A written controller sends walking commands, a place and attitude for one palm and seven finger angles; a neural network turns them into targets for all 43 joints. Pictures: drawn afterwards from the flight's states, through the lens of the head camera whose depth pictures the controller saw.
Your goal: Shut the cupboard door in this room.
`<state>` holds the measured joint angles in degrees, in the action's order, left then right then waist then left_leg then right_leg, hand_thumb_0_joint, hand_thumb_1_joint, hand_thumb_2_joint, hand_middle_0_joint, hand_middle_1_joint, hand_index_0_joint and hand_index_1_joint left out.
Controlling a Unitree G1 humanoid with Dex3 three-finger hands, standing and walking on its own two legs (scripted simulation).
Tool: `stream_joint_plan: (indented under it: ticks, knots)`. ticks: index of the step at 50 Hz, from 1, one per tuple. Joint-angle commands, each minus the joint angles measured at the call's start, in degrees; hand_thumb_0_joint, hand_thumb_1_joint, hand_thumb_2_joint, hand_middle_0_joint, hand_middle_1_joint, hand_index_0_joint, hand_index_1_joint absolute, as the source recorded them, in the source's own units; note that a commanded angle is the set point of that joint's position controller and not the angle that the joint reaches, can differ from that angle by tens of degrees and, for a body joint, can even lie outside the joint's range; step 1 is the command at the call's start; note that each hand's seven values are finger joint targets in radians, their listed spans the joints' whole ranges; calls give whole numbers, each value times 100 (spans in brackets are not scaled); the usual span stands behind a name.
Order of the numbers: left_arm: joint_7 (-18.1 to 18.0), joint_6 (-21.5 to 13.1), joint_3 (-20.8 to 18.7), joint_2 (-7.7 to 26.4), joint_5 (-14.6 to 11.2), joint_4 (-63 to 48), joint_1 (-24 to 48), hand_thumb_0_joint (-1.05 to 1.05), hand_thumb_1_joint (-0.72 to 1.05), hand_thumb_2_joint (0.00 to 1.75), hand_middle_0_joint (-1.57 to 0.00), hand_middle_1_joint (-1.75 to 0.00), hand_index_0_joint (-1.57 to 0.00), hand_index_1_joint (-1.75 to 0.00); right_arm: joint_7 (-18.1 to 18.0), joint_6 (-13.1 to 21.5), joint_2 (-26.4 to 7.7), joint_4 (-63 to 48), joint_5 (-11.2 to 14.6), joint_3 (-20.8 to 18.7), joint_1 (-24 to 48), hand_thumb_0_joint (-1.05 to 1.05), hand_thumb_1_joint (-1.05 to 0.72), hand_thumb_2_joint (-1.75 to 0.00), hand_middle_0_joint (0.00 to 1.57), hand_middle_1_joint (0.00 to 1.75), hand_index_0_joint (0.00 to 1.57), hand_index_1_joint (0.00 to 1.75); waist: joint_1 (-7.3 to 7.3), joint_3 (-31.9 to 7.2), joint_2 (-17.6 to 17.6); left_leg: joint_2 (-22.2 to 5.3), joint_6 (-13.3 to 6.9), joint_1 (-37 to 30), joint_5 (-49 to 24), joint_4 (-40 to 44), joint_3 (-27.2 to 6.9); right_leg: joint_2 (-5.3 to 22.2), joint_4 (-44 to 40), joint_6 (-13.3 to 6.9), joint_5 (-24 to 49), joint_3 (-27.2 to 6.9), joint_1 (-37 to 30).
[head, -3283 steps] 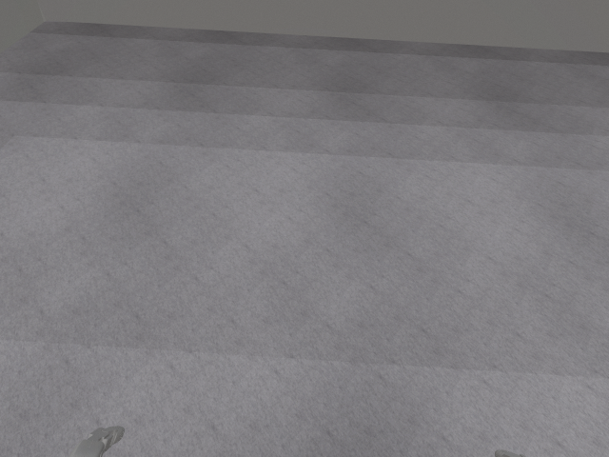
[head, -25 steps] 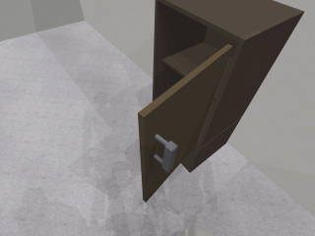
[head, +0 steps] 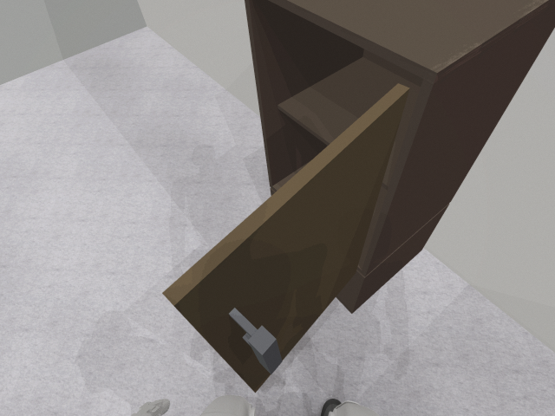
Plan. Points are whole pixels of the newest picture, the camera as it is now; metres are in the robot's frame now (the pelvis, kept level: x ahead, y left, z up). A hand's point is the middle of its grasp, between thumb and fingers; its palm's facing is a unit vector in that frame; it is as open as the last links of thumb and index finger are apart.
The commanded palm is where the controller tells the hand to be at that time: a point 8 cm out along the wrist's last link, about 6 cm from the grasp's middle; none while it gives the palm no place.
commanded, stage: come to a stop and stand still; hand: left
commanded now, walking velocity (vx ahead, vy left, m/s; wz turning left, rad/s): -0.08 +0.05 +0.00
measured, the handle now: (255, 340) +0.21 +0.05 +0.01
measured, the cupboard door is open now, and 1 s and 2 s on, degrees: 98 98 98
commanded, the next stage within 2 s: look again from close up in 1.14 s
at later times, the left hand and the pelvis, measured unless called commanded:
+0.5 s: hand out of the picture -0.07 +0.28 -0.17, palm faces +0.07 -0.98 -0.18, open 7.4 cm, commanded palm none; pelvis -0.06 +0.10 +0.01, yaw -1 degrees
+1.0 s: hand out of the picture -0.09 +0.25 -0.16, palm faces +0.01 -0.98 -0.19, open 7.3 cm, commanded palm none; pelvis -0.09 +0.09 +0.01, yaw -1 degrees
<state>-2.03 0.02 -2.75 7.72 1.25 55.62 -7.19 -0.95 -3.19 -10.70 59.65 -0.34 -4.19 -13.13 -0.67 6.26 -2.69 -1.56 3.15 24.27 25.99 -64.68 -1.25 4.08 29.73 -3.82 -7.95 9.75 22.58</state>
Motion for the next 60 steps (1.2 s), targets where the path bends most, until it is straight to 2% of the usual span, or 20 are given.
stream_joint_plan:
  ticks: [1,5,7,9,10,11,12,13,14,17,23,27,29,32,33,34,35,41,46,60]
  knots:
    - [-53,-1,-329,1129,42,-314,-462,0,90,90,-20,-30,-20,-30,32,-26,-149,-157,-70,-37,-764,0,-90,-90,20,30,20,30,173,-1255,1311,46,70,-104,30,684,72,1452,-1102,-513,1812,-1404,-1210]
    - [-17,44,-363,1284,104,-242,-656,0,90,90,-20,-30,-20,-30,64,87,-159,-340,-41,5,-460,0,-90,-90,20,30,20,30,330,-1404,1630,140,-12,-371,256,1774,307,1347,-1187,-495,957,-1587,-1498]
    - [-12,57,-380,1312,116,-186,-658,0,90,90,-20,-30,-20,-30,62,140,-157,-377,-30,34,-528,0,-90,-90,20,30,20,30,280,-1403,1615,142,-58,-648,182,2567,404,1326,-1227,-467,368,-1595,-1460]
    - [4,105,-371,1334,68,-198,-541,0,90,90,-20,-30,-20,-30,74,198,-198,-266,-20,47,-885,0,-90,-90,20,30,20,30,67,-1347,1413,218,-145,-1404,-514,3723,540,1128,-1078,-171,-338,-1466,-946]
    - [15,141,-327,1217,17,-205,-508,0,90,90,-20,-30,-20,-30,71,228,-325,-194,-26,31,-1076,0,-90,-90,20,30,20,30,-38,-1268,1011,53,-214,-1968,-867,4358,390,923,-765,61,-1046,-1323,-357]
    - [42,183,-248,916,-42,-258,-530,0,90,90,-20,-30,-20,-30,57,256,-670,-263,-82,-41,-1033,0,-90,-90,20,30,20,30,-66,-958,-237,-789,-474,-1951,-262,5102,-736,388,59,354,-1708,-905,465]
    - [69,212,-162,638,-53,-308,-495,0,90,90,-20,-30,-20,-30,5,243,-1000,-510,-114,-85,-518,0,-90,-90,20,30,20,30,1,-462,-1519,-1712,-721,-1078,-140,5704,-1669,-74,886,596,-1973,-527,784]
    - [53,268,-154,784,-4,-272,-374,0,90,90,-20,-30,-20,-30,-43,242,-980,-637,-128,-41,-61,0,-90,-90,20,30,20,30,16,-167,-1301,-1775,-901,-386,-330,5781,-1643,-77,1401,559,-1921,-1028,591]
    - [43,308,-168,819,23,-152,-388,0,90,90,-20,-30,-20,-30,-101,278,-817,-593,-126,7,158,0,-90,-90,20,30,20,30,129,39,-1352,-1464,-817,-237,-926,5693,-1164,-114,1710,519,-1719,-1261,443]
    - [85,228,-173,717,-4,148,-834,0,90,90,-20,-30,-20,-30,-167,344,-512,-479,-103,128,114,0,-90,-90,20,30,20,30,318,82,-601,-966,-754,-780,-2139,5186,-454,-304,2375,483,-1185,-1179,528]
    - [26,120,-22,533,-46,278,-758,0,90,90,-20,-30,-20,-30,-245,428,-377,-66,-68,138,-671,0,-90,-90,20,30,20,30,34,-310,-547,-1145,-1093,-2247,-3848,4889,-584,-144,1486,632,-1479,-994,370]
    - [-6,86,59,446,-82,395,-796,0,90,90,-20,-30,-20,-30,-229,418,-369,157,-69,127,-844,0,-90,-90,20,30,20,30,21,-456,-441,-1191,-1170,-2212,-4362,4651,-727,-99,177,540,-1371,-875,-482]
    - [-38,36,86,432,-91,552,-1111,0,90,90,-20,-30,-20,-30,-227,428,-293,202,-27,160,-824,0,-90,-90,20,30,20,30,133,-667,-158,-970,-901,-2005,-4012,4384,-633,-20,-838,484,-393,-943,-1209]
    - [-91,-35,107,595,-106,679,-1153,0,90,90,-20,-30,-20,-30,-173,453,-11,216,23,230,-801,0,-90,-90,20,30,20,30,50,-598,326,-414,-440,-1285,-2540,4444,-310,598,-842,161,1165,-1377,-1854]
    - [-97,-30,135,560,-105,665,-1177,0,90,90,-20,-30,-20,-30,-160,455,8,233,2,232,-796,0,-90,-90,20,30,20,30,60,-542,250,-355,-417,-1415,-2516,4536,-301,593,-751,138,1072,-1321,-1683]
    - [-94,-67,126,499,-112,702,-1188,0,90,90,-20,-30,-20,-30,-165,428,-32,304,-26,231,-819,0,-90,-90,20,30,20,30,34,-604,882,-388,-419,-1680,-2390,4496,-240,436,-766,136,847,-1351,-1464]
    - [-94,-65,152,412,-113,692,-1112,0,90,90,-20,-30,-20,-30,-166,438,-83,356,-31,224,-894,0,-90,-90,20,30,20,30,2,-533,991,-411,-443,-1781,-2294,4547,-221,390,-813,166,572,-1295,-1308]
    - [-97,-11,185,342,-90,672,-1171,0,90,90,-20,-30,-20,-30,-128,421,28,525,-32,262,-909,0,-90,-90,20,30,20,30,74,119,344,-443,-487,-1302,-987,5036,-396,226,-1007,255,-548,-1246,-986]
    - [-86,-23,189,307,-74,683,-1327,0,90,90,-20,-30,-20,-30,-119,395,80,523,-41,254,-958,0,-90,-90,20,30,20,30,86,248,180,-419,-489,-1149,-557,5137,-439,185,-1073,250,-762,-1261,-865]
    - [-79,-142,198,247,-76,771,-1550,0,90,90,-20,-30,-20,-30,-150,454,65,470,-18,261,-897,0,-90,-90,20,30,20,30,15,-147,232,-388,-479,-1709,-1461,4782,-250,252,-1209,219,-345,-1368,-834]
